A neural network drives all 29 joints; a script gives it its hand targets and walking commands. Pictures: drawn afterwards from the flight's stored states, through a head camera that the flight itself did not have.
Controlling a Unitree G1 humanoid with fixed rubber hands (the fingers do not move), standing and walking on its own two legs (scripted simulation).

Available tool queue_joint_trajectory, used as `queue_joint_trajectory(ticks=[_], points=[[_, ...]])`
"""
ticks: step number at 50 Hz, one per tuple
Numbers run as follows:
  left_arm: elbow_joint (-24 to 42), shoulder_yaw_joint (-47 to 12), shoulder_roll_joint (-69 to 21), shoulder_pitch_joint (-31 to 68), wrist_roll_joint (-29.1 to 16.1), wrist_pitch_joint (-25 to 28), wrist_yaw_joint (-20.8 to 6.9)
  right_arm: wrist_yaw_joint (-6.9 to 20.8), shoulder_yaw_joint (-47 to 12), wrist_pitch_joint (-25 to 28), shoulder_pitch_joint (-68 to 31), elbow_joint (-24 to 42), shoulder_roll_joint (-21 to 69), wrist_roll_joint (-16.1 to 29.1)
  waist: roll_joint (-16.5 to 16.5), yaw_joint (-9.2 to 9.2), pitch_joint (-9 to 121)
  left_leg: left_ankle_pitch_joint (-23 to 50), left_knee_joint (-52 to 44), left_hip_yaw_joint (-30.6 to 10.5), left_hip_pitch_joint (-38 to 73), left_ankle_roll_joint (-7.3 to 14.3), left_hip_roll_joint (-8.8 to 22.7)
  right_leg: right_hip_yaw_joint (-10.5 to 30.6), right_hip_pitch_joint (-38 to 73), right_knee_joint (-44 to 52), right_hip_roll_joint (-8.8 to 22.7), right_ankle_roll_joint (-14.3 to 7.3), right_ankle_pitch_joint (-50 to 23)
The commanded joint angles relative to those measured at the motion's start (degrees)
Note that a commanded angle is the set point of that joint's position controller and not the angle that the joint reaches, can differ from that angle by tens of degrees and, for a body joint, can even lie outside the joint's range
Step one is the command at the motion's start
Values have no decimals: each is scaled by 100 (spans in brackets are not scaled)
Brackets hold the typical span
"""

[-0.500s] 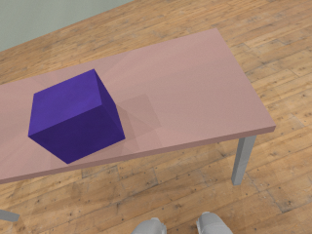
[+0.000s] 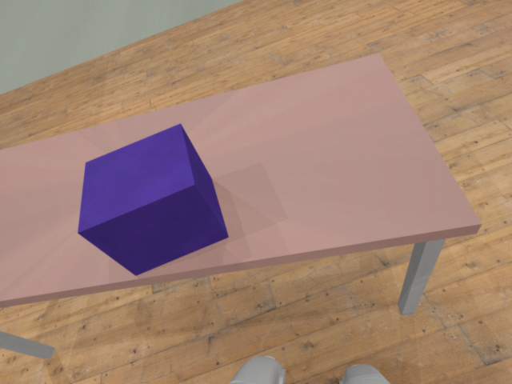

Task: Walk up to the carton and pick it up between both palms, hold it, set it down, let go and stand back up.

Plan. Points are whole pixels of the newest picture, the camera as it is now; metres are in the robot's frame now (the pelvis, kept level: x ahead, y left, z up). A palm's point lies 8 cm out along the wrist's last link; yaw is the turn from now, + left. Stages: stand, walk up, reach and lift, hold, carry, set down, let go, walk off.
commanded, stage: walk up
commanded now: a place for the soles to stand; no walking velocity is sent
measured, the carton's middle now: (158, 200) +0.50 +0.25 -0.01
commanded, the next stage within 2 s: none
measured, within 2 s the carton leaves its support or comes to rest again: neither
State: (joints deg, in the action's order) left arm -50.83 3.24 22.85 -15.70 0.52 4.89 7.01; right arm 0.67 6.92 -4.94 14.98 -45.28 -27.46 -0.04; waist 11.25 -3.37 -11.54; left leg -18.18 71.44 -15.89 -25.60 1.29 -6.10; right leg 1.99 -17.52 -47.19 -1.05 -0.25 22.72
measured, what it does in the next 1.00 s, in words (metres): steps to the left: left foot, then right foot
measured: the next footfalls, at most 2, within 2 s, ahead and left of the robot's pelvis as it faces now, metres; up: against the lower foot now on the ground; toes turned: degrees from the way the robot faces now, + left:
left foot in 0.20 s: +0.07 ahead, +0.28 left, +0.00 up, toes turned -1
right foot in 0.70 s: +0.07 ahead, +0.02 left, +0.00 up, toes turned +2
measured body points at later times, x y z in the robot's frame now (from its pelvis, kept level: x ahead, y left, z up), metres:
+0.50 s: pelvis -0.02 +0.19 -0.02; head +0.03 +0.17 +0.42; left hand +0.05 +0.53 -0.11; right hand +0.07 -0.16 -0.14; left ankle +0.02 +0.25 -0.70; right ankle +0.05 +0.02 -0.67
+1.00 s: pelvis -0.01 +0.20 -0.02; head +0.02 +0.19 +0.43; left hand +0.09 +0.53 -0.12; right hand +0.09 -0.15 -0.11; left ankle +0.03 +0.28 -0.71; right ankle +0.03 +0.03 -0.70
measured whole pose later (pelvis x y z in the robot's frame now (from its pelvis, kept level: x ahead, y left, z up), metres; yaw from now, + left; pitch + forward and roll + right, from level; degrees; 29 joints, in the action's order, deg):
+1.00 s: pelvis -0.01 +0.20 -0.02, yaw +1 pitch -5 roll -1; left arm -51.0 3.2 23.1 -10.8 0.6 2.2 3.0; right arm -1.0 6.1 2.1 11.9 -45.4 -26.9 0.0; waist 1.6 -2.9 -9.2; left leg -25.0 55.5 -0.2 -24.8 3.4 -3.3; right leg 3.8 -24.4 -54.8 1.9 0.3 28.3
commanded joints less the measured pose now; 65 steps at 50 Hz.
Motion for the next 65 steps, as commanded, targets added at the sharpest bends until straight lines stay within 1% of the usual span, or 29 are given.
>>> queue_joint_trajectory(ticks=[1, 3, 6, 9, 10, 11, 12, 13, 15, 17, 25, 31, 35, 37, 38, 40, 42, 44, 45, 46, 47, 48, 50, 52, 57, 61, 63, 64, 65], points=[[365, 753, 2160, -276, 121, 210, 105, 1, 262, -34, 279, 238, -860, -412, -1873, 223, 869, -535, -85, 73, -1093, 39, 525, 2402, 658, 1836, 2290, -585, -1709], [380, 732, 2296, -306, 162, 195, 92, 57, 286, -23, -184, 390, -959, -432, -2007, 426, 563, -995, -340, 213, -1380, -20, 861, 2521, 416, 1872, 2517, -1324, -948], [453, 707, 2370, -147, 168, 204, 66, 135, 332, 64, -245, 389, -987, -375, -2199, 412, 460, -1363, -971, 621, -939, 42, 1256, 2385, -190, 1782, 2608, -1600, -966], [615, 638, 2345, 755, 218, 91, 24, 236, 528, 185, 976, -94, -1124, -367, -2281, -465, 961, -462, -3350, 873, 1493, 314, 1197, 1189, -1441, 354, 1808, -975, -1684], [555, 428, 1577, 590, 256, 50, 48, 198, 613, 273, 1608, -344, -1312, -441, -684, -798, 1121, -726, -3923, 658, 2160, 314, 848, 193, -1977, -1693, 900, -516, -848], [499, 225, 880, -80, 166, 25, 84, 140, 627, 288, 1222, -84, -1635, -502, 1184, -573, 881, -885, -4392, -964, 1925, 468, 1463, -357, -3135, -3042, -144, -243, 1701], [627, 239, 1145, 24, 67, 4, 133, 155, 535, 314, 434, 304, -1804, -301, 940, -293, 886, -986, -5387, -2749, 1096, 954, 2036, 12, -3134, -3244, -256, -190, 1941], [624, 284, 1533, 441, 88, 66, 103, 157, 539, 312, 93, 389, -1774, -196, 423, -348, 765, -1500, -5843, -3633, 649, 1126, 2258, 289, -2735, -3331, -135, -259, 1824], [294, 333, 1714, 211, 55, 18, -4, 26, 441, 353, -199, 479, -1393, -201, -698, 4, 471, -1012, -5141, -2795, 825, 798, 1975, 359, -2677, -3023, 292, -263, 1037], [231, 379, 1546, 18, 20, -55, -135, -92, 317, 460, -189, 499, -1161, -170, -995, 131, 842, -635, -4496, -2055, 1287, 870, 1960, 339, -2497, -2364, 520, -174, 659], [148, 403, 1537, 416, 20, -295, -349, -256, 262, 777, 167, 159, -1208, -208, -1168, -6, 784, -1504, -4917, -2251, 1163, 274, 2072, 649, -2239, -1663, 496, -111, 248], [223, 316, 1377, 392, -72, -254, -354, -354, 188, 847, 291, 39, -1082, -229, -746, 123, 1272, 2750, -4127, -1777, 2101, -41, 2111, 354, -1879, -914, 542, -173, 546], [114, 313, 1381, 80, -97, -208, -332, -351, 145, 826, -58, 11, -1009, -192, -786, 405, 1662, 3836, -3460, -1094, 1758, -182, 1948, 258, -649, 269, 562, -352, -142], [84, 447, 1695, -466, -36, -146, -297, -335, 146, 845, -747, 266, -937, -129, -1502, 816, 1797, 3541, -1959, 76, 223, -542, 1196, 1090, 651, 932, 957, -924, -1347], [59, 531, 1884, -668, -64, -127, -281, -329, 107, 842, -750, 273, -744, -18, -1930, 956, 1967, 2666, -599, 913, -139, -738, 494, 2197, 901, 1285, 1589, -1630, -1661], [179, 435, 1859, -60, -33, -155, -297, -288, 102, 714, -546, 101, -840, -131, -2290, 700, 1403, -2257, -341, 969, -851, -345, 252, 3506, 313, 1875, 2369, -2170, -1383], [304, 418, 1877, 606, 86, -153, -316, -144, 42, 678, -165, -42, -795, -167, -2328, 349, 714, -2288, -873, 911, -382, 91, 419, 3250, -803, 2167, 2006, -1853, 290], [404, 309, 1695, 1018, 128, -166, -362, -92, 56, 739, 229, -236, -605, -176, -2182, 14, 722, -831, -2285, 1079, 868, 146, 538, 2497, -1591, 1609, 1591, -1314, -420], [392, 201, 1443, 1185, 74, -173, -397, -115, 95, 794, 508, -308, -694, -188, -1708, -209, 821, -674, -3327, 499, 1311, 150, 829, 1964, -1944, 960, 1202, -899, -668], [430, 121, 1040, 1276, 10, -208, -420, -163, 161, 870, 476, -336, -1018, -277, -808, -242, 1028, -1006, -4720, -964, 1539, 316, 1526, 927, -2024, -447, 545, -396, -745], [321, 95, 969, 989, -28, -256, -417, -184, 180, 958, 85, -203, -1414, -256, -539, 23, 949, -514, -5256, -2801, 1220, 603, 2450, 431, -2155, -918, -74, -79, 852], [146, 243, 1477, 783, -59, -320, -401, -215, 209, 966, -73, -194, -1452, -218, -1104, 90, 973, -976, -5117, -2853, 1000, 708, 2505, 811, -1879, -1075, 121, -119, 1358], [130, 279, 1544, 809, -64, -363, -471, -265, 150, 994, -294, -181, -1389, -230, -998, 174, 788, -625, -5062, -2518, 1054, 171, 2253, 716, -1778, -1042, 306, -199, 1032], [70, 301, 1454, 691, -106, -353, -511, -294, 90, 1010, -403, -175, -1227, -211, -510, 201, 920, 242, -4751, -1878, 1118, 221, 2094, 523, -1502, -835, 375, -194, 816], [-28, 305, 1382, 269, -36, -276, -505, -282, 11, 969, -757, -27, -1147, -186, -684, 495, 1384, 1004, -4045, -1196, 561, 520, 2053, 159, -237, 176, 478, -230, 61], [182, 363, 1734, 672, 51, -102, -529, -224, -118, 892, -719, -106, -756, -54, -1661, 335, 1474, -121, -2454, 740, 14, 53, 791, 1927, -85, 1411, 1237, -972, -915], [270, 333, 1731, 930, 29, -152, -541, -188, -78, 841, -469, -206, -853, -104, -1762, 206, 1360, -727, -2472, 912, 560, 72, 663, 1978, -766, 1435, 1338, -1160, -422], [-17, 611, 2262, -283, 47, -52, -392, 77, 126, 701, -178, 219, -1149, -426, -973, 301, 1258, -2554, -2222, 574, -616, 241, 688, 2428, -117, 1390, 1553, -1338, 1908], [-121, 666, 2418, -654, 97, -10, -345, 188, 176, 618, -303, 375, -1143, -436, -1295, 467, 990, -2968, -1929, 655, -1385, 318, 698, 2900, 161, 1802, 1795, -1370, 3293]])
